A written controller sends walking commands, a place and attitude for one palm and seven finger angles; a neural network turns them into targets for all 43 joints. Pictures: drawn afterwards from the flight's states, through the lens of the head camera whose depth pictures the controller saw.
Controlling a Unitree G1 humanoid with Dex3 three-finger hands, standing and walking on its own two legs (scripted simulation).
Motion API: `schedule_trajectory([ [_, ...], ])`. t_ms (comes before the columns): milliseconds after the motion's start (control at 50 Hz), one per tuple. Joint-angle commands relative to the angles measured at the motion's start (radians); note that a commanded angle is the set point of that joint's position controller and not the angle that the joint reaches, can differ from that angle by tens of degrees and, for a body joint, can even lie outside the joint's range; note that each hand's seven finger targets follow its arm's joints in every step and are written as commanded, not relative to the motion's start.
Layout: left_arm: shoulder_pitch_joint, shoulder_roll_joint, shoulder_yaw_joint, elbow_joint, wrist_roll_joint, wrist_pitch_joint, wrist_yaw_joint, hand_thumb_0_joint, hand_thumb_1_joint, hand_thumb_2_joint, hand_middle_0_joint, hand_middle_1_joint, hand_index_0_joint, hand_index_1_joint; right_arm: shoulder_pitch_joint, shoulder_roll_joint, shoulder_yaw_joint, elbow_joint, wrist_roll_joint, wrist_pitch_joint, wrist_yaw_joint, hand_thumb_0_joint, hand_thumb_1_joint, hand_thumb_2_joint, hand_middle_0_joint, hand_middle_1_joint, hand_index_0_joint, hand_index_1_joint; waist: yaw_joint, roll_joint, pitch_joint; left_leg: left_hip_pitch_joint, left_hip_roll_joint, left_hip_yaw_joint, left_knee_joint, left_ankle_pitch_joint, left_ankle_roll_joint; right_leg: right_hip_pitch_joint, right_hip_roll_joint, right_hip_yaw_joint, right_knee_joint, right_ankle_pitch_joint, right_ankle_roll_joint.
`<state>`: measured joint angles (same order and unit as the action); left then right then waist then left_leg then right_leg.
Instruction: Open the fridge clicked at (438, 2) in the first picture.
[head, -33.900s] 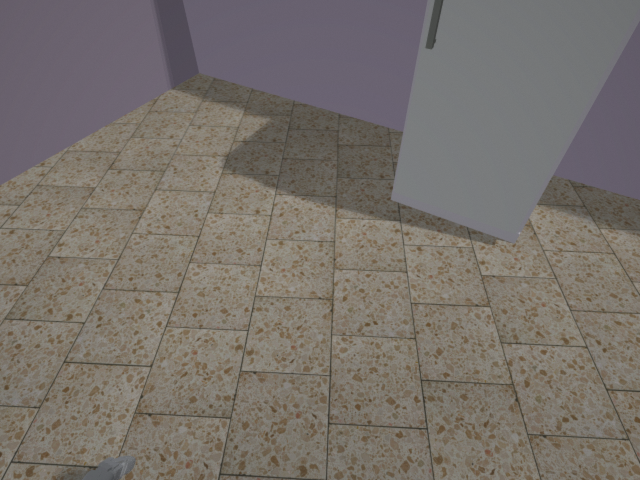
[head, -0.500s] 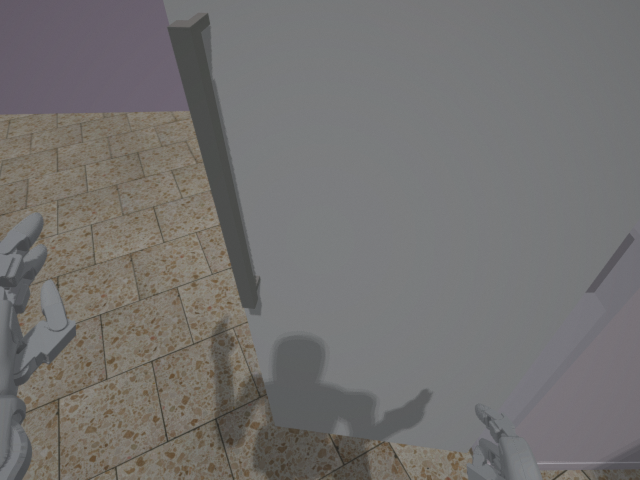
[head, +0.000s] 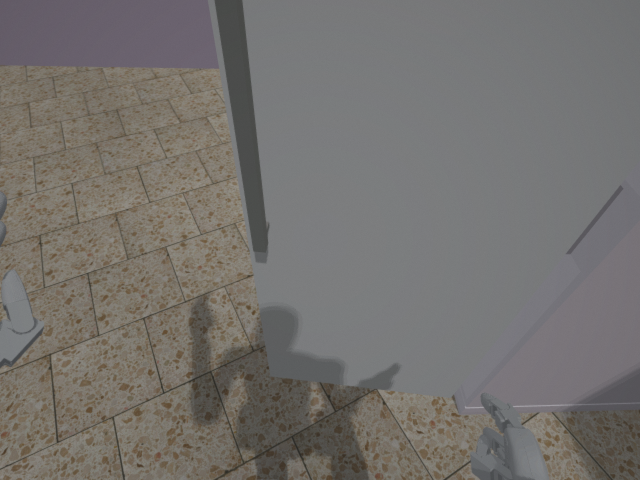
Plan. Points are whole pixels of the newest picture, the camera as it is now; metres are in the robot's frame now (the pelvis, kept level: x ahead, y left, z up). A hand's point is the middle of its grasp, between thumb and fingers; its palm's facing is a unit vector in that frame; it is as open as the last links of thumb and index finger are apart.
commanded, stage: step back with the hand held close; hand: left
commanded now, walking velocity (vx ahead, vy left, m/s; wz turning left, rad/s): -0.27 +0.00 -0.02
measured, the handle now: (250, 133) +0.48 +0.14 +0.19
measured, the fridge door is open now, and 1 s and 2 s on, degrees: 82 82 82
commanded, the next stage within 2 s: stop stepping back and stand still in 0.48 s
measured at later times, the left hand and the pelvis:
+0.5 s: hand out of the picture +0.11 +0.28 +0.18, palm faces +0.44 -0.79 -0.42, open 7.4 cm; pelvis -0.10 +0.01 +0.00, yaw -2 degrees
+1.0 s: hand out of the picture -0.02 +0.30 +0.19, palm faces +0.42 -0.77 -0.48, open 7.4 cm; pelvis -0.20 +0.03 +0.01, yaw -2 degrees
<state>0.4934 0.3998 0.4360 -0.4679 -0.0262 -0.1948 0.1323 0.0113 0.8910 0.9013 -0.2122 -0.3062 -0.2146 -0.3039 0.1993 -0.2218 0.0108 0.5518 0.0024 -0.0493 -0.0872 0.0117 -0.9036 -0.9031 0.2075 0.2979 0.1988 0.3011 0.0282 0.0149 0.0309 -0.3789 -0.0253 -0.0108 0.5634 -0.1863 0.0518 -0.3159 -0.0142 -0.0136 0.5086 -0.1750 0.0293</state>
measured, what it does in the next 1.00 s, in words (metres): walks backwards: right foot, then left foot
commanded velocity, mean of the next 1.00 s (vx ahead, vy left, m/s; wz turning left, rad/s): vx -0.10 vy -0.01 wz -0.03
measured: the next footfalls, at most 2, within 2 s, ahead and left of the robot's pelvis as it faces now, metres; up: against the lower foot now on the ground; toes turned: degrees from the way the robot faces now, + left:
right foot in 0.50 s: -0.17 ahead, -0.11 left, +0.00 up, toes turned -2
left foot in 0.64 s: -0.01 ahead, +0.09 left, +0.00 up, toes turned -3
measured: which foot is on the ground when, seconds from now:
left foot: down 0.00-0.50, up 0.52-0.62, down 0.64-0.90, up 0.92-1.00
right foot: down 0.00-0.18, up 0.20-0.48, down 0.50-0.66, up 0.68-0.90, down 0.92-1.00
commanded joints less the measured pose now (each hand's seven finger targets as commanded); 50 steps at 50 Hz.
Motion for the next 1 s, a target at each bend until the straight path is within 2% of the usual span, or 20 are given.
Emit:
schedule_trajectory([
  [0,-0.058,0.175,0.093,-0.216,-0.005,-0.067,0.025,0.0,0.9,0.9,-0.2,-0.3,-0.2,-0.3,-0.073,-0.132,-0.066,-0.133,-0.002,-0.071,-0.005,0.0,-0.9,-0.9,0.2,0.3,0.2,0.3,-0.016,-0.104,-0.07,-0.041,0.035,-0.059,0.037,-0.3,-0.007,-0.066,-0.145,0.199,-0.232,-0.392,-0.089],
  [60,-0.074,0.19,0.081,-0.269,-0.015,-0.069,0.046,0.0,0.9,0.9,-0.2,-0.3,-0.2,-0.3,-0.061,-0.114,-0.056,-0.094,-0.009,-0.071,0.001,0.0,-0.9,-0.9,0.2,0.3,0.2,0.3,-0.03,-0.158,-0.108,0.157,0.014,-0.012,0.243,-0.175,-0.033,-0.258,-0.256,0.206,-0.275,-0.356,-0.143],
  [100,-0.082,0.21,0.103,-0.311,-0.017,-0.073,0.054,0.0,0.9,0.9,-0.2,-0.3,-0.2,-0.3,-0.064,-0.12,-0.052,-0.103,-0.008,-0.077,-0.007,0.0,-0.9,-0.9,0.2,0.3,0.2,0.3,-0.039,-0.073,-0.113,0.164,0.042,-0.055,0.052,-0.173,-0.023,-0.231,-0.183,0.113,-0.165,-0.277,-0.099],
  [160,-0.061,0.209,0.155,-0.345,0.004,-0.097,0.051,0.0,0.9,0.9,-0.2,-0.3,-0.2,-0.3,-0.096,-0.148,-0.061,-0.131,-0.017,-0.108,-0.02,0.0,-0.9,-0.9,0.2,0.3,0.2,0.3,-0.015,0.39,-0.128,-0.248,0.312,-0.459,-0.46,-0.526,0.096,0.125,0.096,0.006,0.454,-0.214,-0.006],
  [240,-0.046,0.208,0.184,-0.283,0.001,-0.112,0.048,0.0,0.9,0.9,-0.2,-0.3,-0.2,-0.3,-0.078,-0.124,-0.086,-0.09,-0.022,-0.134,0.008,0.0,-0.9,-0.9,0.2,0.3,0.2,0.3,-0.012,0.149,-0.12,-0.165,0.297,-0.364,-0.381,-0.372,0.137,0.032,0.089,0.068,0.6,-0.283,-0.018],
  [400,-0.031,0.146,0.047,-0.278,-0.038,-0.086,0.022,0.0,0.9,0.9,-0.2,-0.3,-0.2,-0.3,-0.053,-0.104,-0.064,-0.029,-0.022,-0.139,0.031,0.0,-0.9,-0.9,0.2,0.3,0.2,0.3,-0.017,0.246,-0.232,0.188,0.203,-0.202,-0.426,-0.174,-0.081,0.109,0.101,-0.05,-0.084,-0.344,-0.071],
  [440,-0.053,0.209,0.085,-0.274,-0.041,-0.096,0.017,0.0,0.9,0.9,-0.2,-0.3,-0.2,-0.3,-0.04,-0.093,-0.063,-0.015,-0.024,-0.11,0.029,0.0,-0.9,-0.9,0.2,0.3,0.2,0.3,-0.02,0.089,-0.247,0.297,0.149,-0.074,-0.185,0.041,-0.108,0.058,-0.025,0.063,-0.312,-0.185,-0.116],
  [480,-0.063,0.303,0.159,-0.291,-0.044,-0.108,0.026,0.0,0.9,0.9,-0.2,-0.3,-0.2,-0.3,-0.077,-0.066,-0.054,-0.006,-0.027,-0.086,0.017,0.0,-0.9,-0.9,0.2,0.3,0.2,0.3,-0.006,-0.16,-0.215,0.232,0.049,-0.013,0.235,-0.103,-0.092,-0.109,-0.302,0.243,-0.339,0.182,-0.18],
  [560,-0.1,0.256,0.136,-0.243,-0.028,-0.079,0.0,0.0,0.9,0.9,-0.2,-0.3,-0.2,-0.3,-0.154,-0.07,-0.035,-0.077,0.0,-0.097,-0.005,0.0,-0.9,-0.9,0.2,0.3,0.2,0.3,-0.004,-0.285,-0.106,-0.025,0.04,0.014,0.209,-0.097,-0.07,0.1,-0.227,0.079,-0.081,0.692,-0.137],
  [600,-0.077,0.224,0.12,-0.215,-0.043,-0.045,-0.005,0.0,0.9,0.9,-0.2,-0.3,-0.2,-0.3,-0.115,-0.092,-0.025,-0.072,0.009,-0.093,-0.021,0.0,-0.9,-0.9,0.2,0.3,0.2,0.3,-0.041,0.026,-0.152,0.214,0.031,0.017,-0.134,0.403,-0.046,0.044,-0.089,-0.03,0.163,0.512,-0.041],
  [620,-0.043,0.225,0.127,-0.228,-0.041,-0.042,0.0,0.0,0.9,0.9,-0.2,-0.3,-0.2,-0.3,-0.11,-0.129,-0.039,-0.083,0.001,-0.105,-0.012,0.0,-0.9,-0.9,0.2,0.3,0.2,0.3,-0.014,0.279,-0.226,0.344,0.168,-0.149,-0.179,0.706,0.01,-0.032,0.026,-0.034,0.323,0.108,-0.013],
  [640,-0.069,0.204,0.1,-0.257,-0.039,-0.049,0.002,0.0,0.9,0.9,-0.2,-0.3,-0.2,-0.3,-0.087,-0.119,-0.046,-0.079,-0.009,-0.121,0.005,0.0,-0.9,-0.9,0.2,0.3,0.2,0.3,-0.01,0.354,-0.25,0.368,0.259,-0.262,-0.207,0.739,0.05,-0.083,0.063,0.044,0.421,-0.353,-0.029],
  [680,-0.022,0.175,0.096,-0.176,-0.043,-0.055,0.011,0.0,0.9,0.9,-0.2,-0.3,-0.2,-0.3,-0.074,-0.118,-0.052,-0.064,-0.006,-0.147,0.02,0.0,-0.9,-0.9,0.2,0.3,0.2,0.3,-0.01,0.161,-0.191,0.253,0.273,-0.334,-0.315,0.233,0.053,-0.085,0.075,0.068,0.41,-0.39,-0.035],
  [720,0.018,0.215,0.133,-0.274,-0.047,-0.04,0.021,0.0,0.9,0.9,-0.2,-0.3,-0.2,-0.3,-0.083,-0.101,-0.048,-0.087,-0.009,-0.141,0.021,0.0,-0.9,-0.9,0.2,0.3,0.2,0.3,-0.014,0.123,-0.192,0.118,0.25,-0.348,-0.462,-0.287,-0.01,0.047,0.051,0.044,0.321,-0.312,-0.039],
  [760,0.106,0.198,0.133,-0.304,-0.035,-0.038,0.029,0.0,0.9,0.9,-0.2,-0.3,-0.2,-0.3,-0.102,-0.106,-0.045,-0.102,-0.007,-0.128,0.02,0.0,-0.9,-0.9,0.2,0.3,0.2,0.3,-0.011,0.196,-0.144,-0.07,0.193,-0.235,-0.542,-0.503,-0.06,0.208,0.102,-0.058,0.219,-0.288,-0.047],
  [820,0.152,0.213,0.138,-0.308,-0.02,-0.046,0.026,0.0,0.9,0.9,-0.2,-0.3,-0.2,-0.3,-0.104,-0.11,-0.047,-0.113,-0.019,-0.114,0.02,0.0,-0.9,-0.9,0.2,0.3,0.2,0.3,-0.007,0.277,-0.112,-0.228,0.14,-0.144,-0.508,-0.544,-0.092,0.403,0.117,-0.108,0.048,-0.276,-0.065],
  [860,0.144,0.231,0.135,-0.292,-0.01,-0.039,0.024,0.0,0.9,0.9,-0.2,-0.3,-0.2,-0.3,-0.085,-0.103,-0.055,-0.101,-0.025,-0.1,0.017,0.0,-0.9,-0.9,0.2,0.3,0.2,0.3,0.001,0.08,-0.125,-0.174,0.04,-0.019,-0.201,-0.422,-0.078,0.36,0.018,-0.017,-0.162,-0.312,-0.108],
  [880,0.127,0.267,0.162,-0.28,-0.007,-0.035,0.03,0.0,0.9,0.9,-0.2,-0.3,-0.2,-0.3,-0.073,-0.105,-0.066,-0.089,-0.028,-0.089,0.015,0.0,-0.9,-0.9,0.2,0.3,0.2,0.3,-0.001,-0.187,-0.124,-0.101,-0.027,0.036,0.228,-0.294,-0.064,0.135,-0.201,0.285,-0.329,-0.501,-0.191],
  [900,0.039,0.226,0.125,-0.295,-0.019,-0.029,0.027,0.0,0.9,0.9,-0.2,-0.3,-0.2,-0.3,-0.076,-0.115,-0.069,-0.071,-0.022,-0.082,0.008,0.0,-0.9,-0.9,0.2,0.3,0.2,0.3,-0.008,-0.265,-0.035,-0.188,-0.023,-0.011,0.499,-0.24,-0.059,-0.031,-0.364,0.518,-0.433,-0.568,-0.261],
  [980,-0.202,0.19,0.07,-0.146,-0.009,-0.035,0.023,0.0,0.9,0.9,-0.2,-0.3,-0.2,-0.3,-0.036,-0.106,-0.059,-0.04,-0.017,-0.097,0.006,0.0,-0.9,-0.9,0.2,0.3,0.2,0.3,-0.074,-0.145,-0.049,-0.06,0.08,-0.003,0.476,-0.136,-0.054,-0.173,-0.254,0.267,-0.359,-0.634,-0.171],
])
